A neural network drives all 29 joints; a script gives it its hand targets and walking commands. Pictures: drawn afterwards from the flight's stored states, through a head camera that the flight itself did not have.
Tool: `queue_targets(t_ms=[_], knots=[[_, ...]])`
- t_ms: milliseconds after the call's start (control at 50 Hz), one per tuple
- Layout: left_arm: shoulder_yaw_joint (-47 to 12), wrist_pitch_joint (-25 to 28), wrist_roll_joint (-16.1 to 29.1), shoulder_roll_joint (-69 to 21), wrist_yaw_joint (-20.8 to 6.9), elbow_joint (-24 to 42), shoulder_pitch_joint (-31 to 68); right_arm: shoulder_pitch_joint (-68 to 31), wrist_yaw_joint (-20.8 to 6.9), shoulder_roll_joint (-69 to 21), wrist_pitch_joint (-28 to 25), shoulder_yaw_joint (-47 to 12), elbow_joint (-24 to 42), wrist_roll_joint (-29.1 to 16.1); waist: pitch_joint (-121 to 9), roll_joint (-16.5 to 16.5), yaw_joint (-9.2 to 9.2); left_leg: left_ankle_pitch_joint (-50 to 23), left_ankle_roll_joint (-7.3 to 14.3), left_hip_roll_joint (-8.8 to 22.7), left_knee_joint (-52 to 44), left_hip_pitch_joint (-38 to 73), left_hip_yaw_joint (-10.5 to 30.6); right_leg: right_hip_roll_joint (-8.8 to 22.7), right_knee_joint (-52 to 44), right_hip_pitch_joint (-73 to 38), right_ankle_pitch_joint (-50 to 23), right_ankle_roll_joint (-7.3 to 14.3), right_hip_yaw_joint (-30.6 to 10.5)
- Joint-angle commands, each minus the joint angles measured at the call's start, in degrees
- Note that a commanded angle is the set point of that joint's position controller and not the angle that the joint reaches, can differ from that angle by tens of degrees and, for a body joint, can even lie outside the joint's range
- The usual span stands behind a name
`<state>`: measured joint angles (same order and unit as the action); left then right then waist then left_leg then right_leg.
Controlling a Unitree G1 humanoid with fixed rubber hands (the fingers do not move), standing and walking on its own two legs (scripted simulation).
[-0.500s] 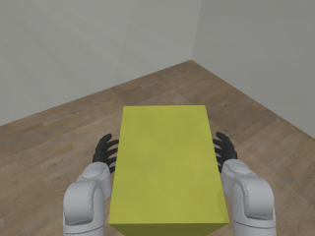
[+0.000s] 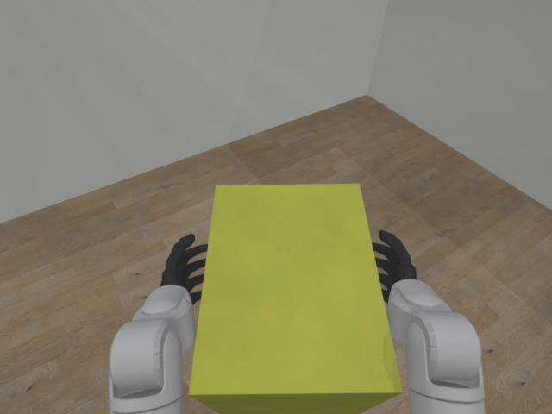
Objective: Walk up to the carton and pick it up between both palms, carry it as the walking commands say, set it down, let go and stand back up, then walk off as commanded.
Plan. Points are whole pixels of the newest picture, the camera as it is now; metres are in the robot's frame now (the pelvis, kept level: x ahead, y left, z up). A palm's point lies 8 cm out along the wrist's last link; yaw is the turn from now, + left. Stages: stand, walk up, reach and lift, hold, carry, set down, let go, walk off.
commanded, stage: carry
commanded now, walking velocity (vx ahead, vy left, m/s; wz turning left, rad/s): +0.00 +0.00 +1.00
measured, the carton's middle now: (288, 310) +0.27 +0.00 +0.01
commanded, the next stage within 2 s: none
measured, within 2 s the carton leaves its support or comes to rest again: neither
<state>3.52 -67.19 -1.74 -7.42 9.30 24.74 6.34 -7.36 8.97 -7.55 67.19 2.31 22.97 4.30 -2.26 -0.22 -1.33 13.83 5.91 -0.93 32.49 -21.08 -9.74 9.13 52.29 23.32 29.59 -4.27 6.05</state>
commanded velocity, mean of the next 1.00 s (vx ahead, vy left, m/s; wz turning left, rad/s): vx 0.00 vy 0.00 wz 0.04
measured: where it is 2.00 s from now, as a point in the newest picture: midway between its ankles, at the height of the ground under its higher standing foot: outside the picture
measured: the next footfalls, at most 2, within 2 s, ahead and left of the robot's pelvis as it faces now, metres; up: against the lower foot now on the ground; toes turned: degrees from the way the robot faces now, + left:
right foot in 0.56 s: -0.07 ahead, -0.10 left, +0.00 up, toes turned -3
left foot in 0.78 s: +0.02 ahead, +0.10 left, +0.00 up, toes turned +10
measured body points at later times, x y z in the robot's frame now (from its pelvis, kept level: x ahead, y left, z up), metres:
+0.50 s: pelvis -0.04 +0.02 +0.01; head -0.03 +0.05 +0.46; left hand +0.23 +0.18 +0.10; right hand +0.24 -0.11 +0.11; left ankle +0.04 +0.05 -0.73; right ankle -0.10 -0.11 -0.70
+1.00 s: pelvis -0.06 +0.03 +0.00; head -0.10 +0.03 +0.45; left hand +0.19 +0.19 +0.10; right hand +0.21 -0.10 +0.10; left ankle -0.02 +0.10 -0.73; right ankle -0.11 -0.10 -0.73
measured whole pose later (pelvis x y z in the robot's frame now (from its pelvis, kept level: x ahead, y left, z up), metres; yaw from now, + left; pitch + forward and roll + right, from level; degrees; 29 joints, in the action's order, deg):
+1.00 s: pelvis -0.06 +0.03 +0.00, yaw +4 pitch +1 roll -1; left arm 3.5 -69.0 -2.9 -7.4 9.5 23.2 6.5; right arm -6.9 8.5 -7.5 67.3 2.3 19.8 4.3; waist -6.5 0.3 -1.3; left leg 12.0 4.6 -1.1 30.9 -20.6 -7.2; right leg 3.1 31.5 11.2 21.5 -0.1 6.2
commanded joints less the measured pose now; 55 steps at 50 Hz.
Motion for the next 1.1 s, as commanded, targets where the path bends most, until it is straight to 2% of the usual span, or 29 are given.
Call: queue_targets(t_ms=[0,20,40,80,120,140,220,260,300,360,440,480,500,540,580,600,620,640,700,740,780,800,900,920,940,1020,1040,1060,1080], knots=[[-36.81,2.29,15.98,-53.25,-8.17,7.5,18.54,-14.05,-7.62,-53.05,-1.66,-33.36,6.93,-15.92,-13.75,6.12,0.18,-26.44,6.09,14.42,-10.42,12.51,25.96,-1.98,15.52,12.36,1.34,-0.7,-4.44],[-36.69,2.13,14.83,-51.85,-7.79,7.48,18.27,-15.15,-8.09,-52.68,-1.5,-33.88,7.17,-17.12,-14.4,8.42,0.29,-23.24,5.57,13.82,-10.76,13.08,27.04,-2.4,15.27,12.35,-0.07,-0.64,-4.21],[-35.95,1.97,14.38,-52.46,-7.42,4.38,16.45,-14.25,-7.81,-52.21,-1.26,-33.59,6.41,-16.82,-16.29,5.18,0.4,-16.63,3.7,13.17,-12.3,13.46,27.29,-3.31,14.61,10.96,-1.6,-0.25,-4.61],[-38.0,2.07,15.3,-52.76,-7.47,6.79,18.96,-12.7,-8.48,-52.38,-1.47,-33.03,5.41,-16.66,-14.65,8.12,0.27,-8.68,3.24,13.03,-14.9,10.29,27.28,-3.77,12.9,9.44,-3.08,0.16,-3.69],[-37.18,1.95,14.64,-51.56,-7.24,5.71,20.95,-14.42,-8.73,-51.24,-1.41,-32.09,4.15,-16.24,-11.48,5.66,0.19,-2.94,2.81,14.3,-17.92,7.27,27.7,-3.63,11.59,10.01,-3.56,-0.18,-2.57],[-37.8,1.71,14.75,-50.44,-6.92,5.8,21.08,-11.02,-8.28,-50.36,-1.08,-30.81,1.32,-15.21,-12.86,8.72,0.2,-2.22,1.43,13.88,-18.44,9.24,28.21,-4.68,11.05,9.1,-3.81,0.29,-2.77],[-38.55,1.06,15.74,-50.88,-6.9,6.78,23.19,-10.89,-8.25,-50.97,-0.89,-29.73,1.15,-14.94,-13.5,5.96,0.34,-3.88,-0.58,13.96,-20.54,8.75,27.64,-5.42,9.56,6.79,-4.04,0.43,-1.99],[-39.08,1.16,15.36,-50.53,-6.65,7.35,23.08,-14.1,-8.14,-49.84,-1.46,-30.07,4.54,-15.75,-15.1,8.68,0.49,-3.41,-1.71,13.57,-21.75,11.33,26.48,-6.98,5.48,4.44,-3.96,0.54,-1.15],[-39.29,1.25,15.57,-51.07,-6.44,8.07,21.94,-12.2,-7.81,-49.73,-1.73,-29.87,5.09,-15.53,-17.77,10.55,0.49,-17.22,-4.48,13.45,-20.33,17.6,26.02,-7.98,2.19,4.77,-4.04,1.08,-1.02],[-38.54,0.7,15.08,-50.22,-6.04,7.47,20.73,-12.86,-7.66,-50.18,-1.2,-30.94,5.58,-16.64,-18.93,10.15,0.5,-16.07,-2.19,13.72,-20.17,16.47,24.58,-8.84,-6.47,-0.46,-3.2,1.74,-1.1],[-38.82,1.16,15.49,-50.16,-5.95,10.61,21.17,-12.67,-7.48,-51.44,-1.37,-32.0,7.51,-17.2,-22.65,12.16,0.54,-16.98,-4.19,12.61,-21.19,17.45,21.69,-10.26,-19.97,-9.21,-5.16,2.59,2.2],[-38.37,0.33,14.31,-47.19,-5.57,8.56,19.34,-12.18,-7.24,-47.96,-0.97,-31.31,6.84,-16.5,-22.33,13.9,1.21,-14.21,-9.64,10.0,-23.69,17.26,18.82,-11.3,-31.19,-15.66,-6.92,3.11,5.99],[-37.5,0.31,14.18,-47.17,-5.68,9.79,20.34,-12.41,-7.32,-49.62,-0.68,-31.65,6.36,-16.47,-22.51,11.86,1.6,-14.66,-13.6,8.24,-24.95,16.16,15.45,-9.9,-34.19,-20.79,-9.34,3.61,6.66],[-35.54,-0.31,13.73,-44.4,-5.74,6.78,15.91,-12.16,-6.3,-46.06,0.04,-31.31,6.94,-15.31,-21.16,4.24,2.29,-5.1,-15.14,5.55,-21.36,10.54,12.22,-4.56,-38.73,-25.93,-11.45,5.89,1.05],[-34.75,-0.12,13.78,-44.27,-6.36,6.92,18.16,-13.85,-6.41,-46.95,0.04,-32.73,6.14,-15.69,-17.85,-9.2,2.16,-0.89,-11.02,2.49,-9.07,1.78,8.51,6.72,-36.37,-23.13,-7.48,8.49,-10.38],[-33.42,-0.48,12.11,-44.11,-6.1,4.24,16.82,-14.32,-6.29,-46.47,0.54,-32.79,4.06,-15.1,-14.17,-10.32,2.7,5.31,-8.74,2.66,-0.28,1.11,7.33,10.29,-37.28,-16.46,-8.19,10.76,-12.32],[-34.34,-0.78,13.38,-45.32,-6.78,4.29,18.6,-14.68,-5.96,-46.1,0.4,-31.75,4.22,-14.55,-11.52,-7.1,2.48,8.65,-7.64,2.15,7.69,1.0,7.21,11.95,-37.67,-11.08,-8.35,13.0,-11.64],[-33.35,-1.05,12.43,-43.83,-6.94,3.23,18.5,-15.71,-5.95,-45.57,0.56,-31.63,3.03,-14.06,-7.86,-5.9,2.18,8.48,-6.67,2.63,10.8,-1.02,7.2,12.64,-37.34,-6.66,-7.62,12.84,-9.93],[-30.91,-2.26,11.3,-41.06,-6.97,-0.69,20.12,-16.7,-5.75,-45.01,1.89,-32.01,-1.33,-13.93,-5.57,-5.71,0.96,0.82,-4.04,4.41,3.93,1.49,9.03,8.0,-32.19,-5.6,-18.71,10.63,-6.68],[-30.45,-2.05,10.96,-41.23,-6.59,-1.8,17.26,-16.53,-5.29,-42.97,1.21,-30.23,0.02,-13.72,-10.53,-2.52,0.66,-15.58,-3.31,5.83,-8.02,4.64,10.72,2.46,-21.85,-12.42,-32.92,7.04,-2.45],[-31.94,-1.23,12.67,-42.8,-6.49,0.85,18.97,-15.22,-5.48,-44.39,0.81,-30.14,0.32,-14.3,-15.95,1.74,1.72,-43.09,-2.28,10.36,-3.87,11.57,14.24,-1.17,-17.08,-10.23,-24.97,4.72,-1.22],[-31.77,-1.38,11.95,-42.98,-6.35,0.07,17.32,-16.15,-5.27,-43.98,0.56,-30.28,1.43,-14.38,-15.85,6.64,1.66,-45.29,-1.18,10.8,-3.55,11.56,15.23,-2.66,-17.22,-8.34,-18.86,4.07,-2.23],[-32.28,-0.67,13.27,-45.57,-7.26,0.58,19.49,-15.37,-5.85,-46.37,0.32,-30.57,0.83,-14.34,-11.76,1.3,1.58,-11.51,-2.38,9.25,-10.97,5.33,15.75,-2.54,-24.37,-8.92,-9.71,5.57,-3.31],[-30.18,0.33,10.67,-42.08,-7.25,-3.77,20.73,-15.7,-6.33,-43.86,-0.68,-27.59,-5.51,-12.26,-10.47,2.79,1.66,-4.68,-2.52,8.59,-12.86,4.24,15.65,-2.49,-25.33,-8.94,-8.45,5.58,-3.34],[-33.68,0.38,13.53,-46.91,-7.38,2.76,22.15,-18.91,-6.58,-47.67,-0.9,-31.76,3.19,-15.54,-10.77,2.45,1.62,-1.16,-3.07,8.98,-15.46,3.19,17.42,-3.62,-23.43,-9.81,-7.24,5.83,-2.11],[-31.71,0.34,12.74,-45.29,-7.54,-3.2,21.55,-16.51,-6.1,-45.63,-1.2,-27.99,-3.28,-12.67,-12.59,3.73,1.75,-7.99,-2.78,9.48,-13.43,4.51,16.19,-3.39,-25.72,-11.07,-11.91,6.47,-3.99],[-34.16,0.86,14.34,-46.8,-7.48,2.05,23.67,-16.0,-6.52,-48.27,-1.09,-30.43,-0.85,-14.44,-12.12,0.49,1.64,-6.28,-3.17,8.63,-13.17,4.75,15.68,-3.06,-26.6,-10.92,-11.63,6.45,-3.81],[-31.66,0.96,13.24,-46.79,-7.83,-2.23,21.5,-18.72,-6.28,-47.89,-1.7,-30.42,-0.15,-14.24,-13.25,-2.6,1.67,-8.47,-3.23,8.4,-11.65,5.63,14.61,-2.64,-27.21,-12.06,-13.74,6.52,-4.23],[-33.15,0.99,14.35,-48.46,-8.15,-0.98,22.44,-19.72,-6.29,-48.99,-1.89,-31.46,1.51,-14.86,-13.79,0.16,1.6,-7.06,-3.12,8.17,-11.87,4.7,14.61,-2.44,-27.55,-13.21,-12.78,6.8,-4.26]])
